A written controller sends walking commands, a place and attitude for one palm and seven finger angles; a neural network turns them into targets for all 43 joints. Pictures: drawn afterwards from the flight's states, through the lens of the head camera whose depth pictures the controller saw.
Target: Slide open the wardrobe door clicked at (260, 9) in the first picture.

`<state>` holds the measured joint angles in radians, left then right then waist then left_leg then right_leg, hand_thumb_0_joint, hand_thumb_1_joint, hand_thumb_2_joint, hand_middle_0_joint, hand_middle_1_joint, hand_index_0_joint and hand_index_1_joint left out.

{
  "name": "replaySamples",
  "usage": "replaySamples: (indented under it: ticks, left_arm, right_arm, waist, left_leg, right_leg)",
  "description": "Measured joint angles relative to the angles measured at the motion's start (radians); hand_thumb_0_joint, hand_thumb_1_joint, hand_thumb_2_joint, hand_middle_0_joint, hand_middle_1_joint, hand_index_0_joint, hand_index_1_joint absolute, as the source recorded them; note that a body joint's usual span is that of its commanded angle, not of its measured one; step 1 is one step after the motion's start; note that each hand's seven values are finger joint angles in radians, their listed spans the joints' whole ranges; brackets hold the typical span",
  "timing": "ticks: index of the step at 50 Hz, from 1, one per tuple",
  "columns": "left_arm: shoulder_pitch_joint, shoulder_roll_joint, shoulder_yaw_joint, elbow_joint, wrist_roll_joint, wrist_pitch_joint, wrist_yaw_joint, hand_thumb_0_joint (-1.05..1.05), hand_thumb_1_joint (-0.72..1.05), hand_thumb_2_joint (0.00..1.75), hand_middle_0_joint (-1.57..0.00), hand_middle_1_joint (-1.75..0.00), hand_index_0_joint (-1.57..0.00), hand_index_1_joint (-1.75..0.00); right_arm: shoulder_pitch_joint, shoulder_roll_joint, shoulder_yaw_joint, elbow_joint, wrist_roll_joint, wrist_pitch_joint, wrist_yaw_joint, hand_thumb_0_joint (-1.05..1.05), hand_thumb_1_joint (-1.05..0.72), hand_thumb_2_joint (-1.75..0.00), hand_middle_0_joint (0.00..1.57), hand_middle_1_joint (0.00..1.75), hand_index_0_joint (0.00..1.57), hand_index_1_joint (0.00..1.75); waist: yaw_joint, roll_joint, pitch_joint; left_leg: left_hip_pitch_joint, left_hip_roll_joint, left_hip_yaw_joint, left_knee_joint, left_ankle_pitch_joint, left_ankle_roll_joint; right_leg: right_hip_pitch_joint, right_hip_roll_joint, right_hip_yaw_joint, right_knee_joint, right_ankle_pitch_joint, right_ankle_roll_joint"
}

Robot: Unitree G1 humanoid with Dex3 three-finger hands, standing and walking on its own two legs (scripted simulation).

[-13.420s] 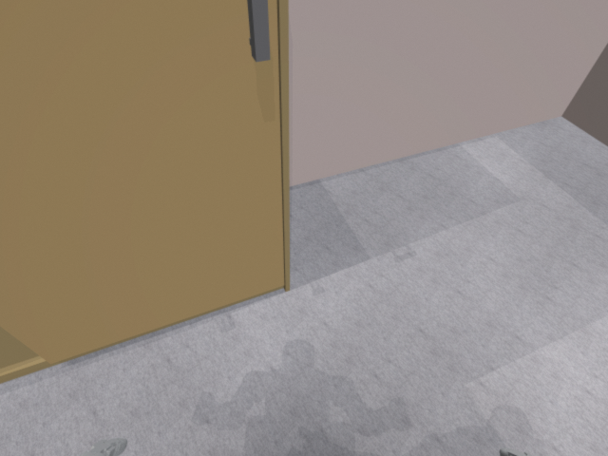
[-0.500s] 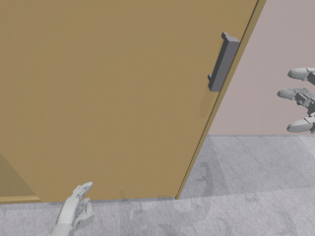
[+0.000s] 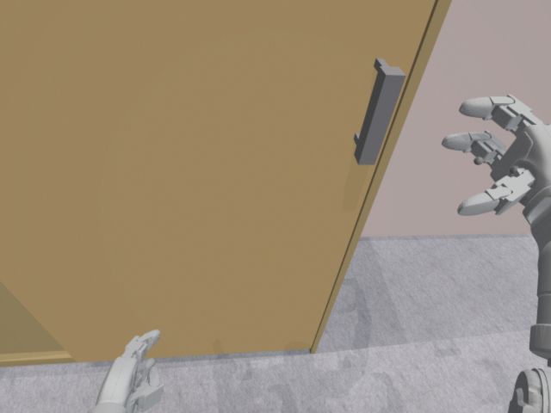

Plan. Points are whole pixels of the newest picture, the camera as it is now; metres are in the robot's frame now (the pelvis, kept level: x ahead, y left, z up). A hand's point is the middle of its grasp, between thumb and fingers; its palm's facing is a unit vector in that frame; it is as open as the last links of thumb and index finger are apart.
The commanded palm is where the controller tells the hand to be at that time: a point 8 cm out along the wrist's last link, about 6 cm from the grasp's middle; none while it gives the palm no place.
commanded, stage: move the hooked fingers beside the handle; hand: right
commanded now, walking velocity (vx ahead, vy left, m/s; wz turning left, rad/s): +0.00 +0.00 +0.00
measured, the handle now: (372, 112) +0.48 -0.11 +0.24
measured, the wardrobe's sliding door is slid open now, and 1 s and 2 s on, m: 0.00 0.00 0.00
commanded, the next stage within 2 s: none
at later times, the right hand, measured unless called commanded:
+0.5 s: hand (434, 141) +0.41 -0.18 +0.24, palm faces -0.07 +1.00 -0.04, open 14.0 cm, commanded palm +0.40 -0.23 +0.24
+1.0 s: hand (441, 140) +0.42 -0.19 +0.24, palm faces -0.05 +1.00 -0.05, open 14.0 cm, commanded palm +0.40 -0.24 +0.25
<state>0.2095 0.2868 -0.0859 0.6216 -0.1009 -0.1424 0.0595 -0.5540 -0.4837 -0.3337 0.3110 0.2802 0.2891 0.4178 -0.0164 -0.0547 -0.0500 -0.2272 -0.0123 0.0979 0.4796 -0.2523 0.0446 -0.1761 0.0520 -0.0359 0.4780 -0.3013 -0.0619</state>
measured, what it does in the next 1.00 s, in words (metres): stands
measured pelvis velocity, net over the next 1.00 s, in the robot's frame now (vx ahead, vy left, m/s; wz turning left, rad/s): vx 0.00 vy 0.01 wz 0.00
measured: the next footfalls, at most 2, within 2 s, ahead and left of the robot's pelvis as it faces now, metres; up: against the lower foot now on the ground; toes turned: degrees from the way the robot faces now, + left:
none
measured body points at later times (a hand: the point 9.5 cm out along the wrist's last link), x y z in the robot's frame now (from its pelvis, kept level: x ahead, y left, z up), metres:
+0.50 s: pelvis +0.00 +0.00 +0.00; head +0.00 +0.02 +0.45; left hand +0.15 +0.24 -0.09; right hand +0.41 -0.23 +0.24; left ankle +0.00 +0.09 -0.74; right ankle -0.03 -0.08 -0.74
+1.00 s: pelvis +0.00 +0.01 +0.00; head +0.00 +0.03 +0.45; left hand +0.13 +0.27 -0.10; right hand +0.42 -0.25 +0.24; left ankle +0.00 +0.09 -0.74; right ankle -0.03 -0.08 -0.74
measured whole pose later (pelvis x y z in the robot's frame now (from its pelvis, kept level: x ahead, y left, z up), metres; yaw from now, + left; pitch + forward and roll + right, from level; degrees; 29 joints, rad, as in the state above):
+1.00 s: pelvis +0.00 +0.01 +0.00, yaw +0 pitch +1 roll +0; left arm 0.28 0.30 -0.06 0.66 -0.10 -0.10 0.08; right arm -0.76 -0.49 -0.29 0.62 0.22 0.22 0.33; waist 0.02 -0.05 -0.03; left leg -0.23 -0.03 0.10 0.43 -0.23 0.06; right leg -0.19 0.03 -0.03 0.45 -0.28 -0.05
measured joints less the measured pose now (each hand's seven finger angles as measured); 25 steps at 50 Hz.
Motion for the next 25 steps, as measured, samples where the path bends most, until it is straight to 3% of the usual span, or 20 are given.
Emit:
replaySamples:
  ticks: [7,15,21,25]
  left_arm:
    - [-0.015,-0.010,0.002,-0.009,0.002,0.021,-0.003,0.02,0.91,0.90,-0.20,-0.30,-0.21,-0.30]
    - [-0.011,-0.018,-0.003,0.017,0.006,0.030,0.008,0.02,0.91,0.90,-0.20,-0.30,-0.21,-0.30]
    - [-0.008,-0.016,0.002,0.024,0.004,0.043,0.011,0.02,0.91,0.90,-0.20,-0.30,-0.21,-0.30]
    - [0.010,-0.013,0.007,0.031,0.007,0.045,0.013,0.02,0.91,0.90,-0.20,-0.30,-0.21,-0.30]
  right_arm:
    - [-0.020,0.013,0.022,0.012,-0.030,0.057,-0.062,-0.01,0.50,-0.30,0.30,1.20,0.30,1.20]
    - [-0.089,0.049,0.062,0.052,-0.029,0.028,-0.089,-0.01,0.50,-0.30,0.30,1.20,0.30,1.20]
    - [-0.169,0.040,0.084,0.171,-0.050,0.039,-0.122,-0.01,0.50,-0.30,0.30,1.20,0.30,1.20]
    - [-0.198,0.048,0.086,0.220,-0.054,0.015,-0.134,-0.01,0.50,-0.30,0.30,1.20,0.30,1.20]
  waist:
    - [0.005,-0.005,0.005]
    - [0.002,0.008,0.008]
    - [0.019,0.006,0.011]
    - [0.031,0.007,0.013]
  left_leg:
    - [-0.003,0.005,-0.005,-0.005,0.004,-0.004]
    - [0.005,0.007,0.004,-0.015,0.007,-0.004]
    - [-0.009,0.006,0.002,-0.019,0.015,-0.002]
    - [-0.015,0.004,-0.001,-0.024,0.019,-0.001]
  right_leg:
    - [0.001,0.005,-0.004,-0.014,0.008,-0.003]
    - [0.005,0.008,0.006,-0.021,0.013,-0.003]
    - [-0.008,0.007,0.004,-0.026,0.020,-0.002]
    - [-0.011,0.005,0.000,-0.034,0.025,-0.002]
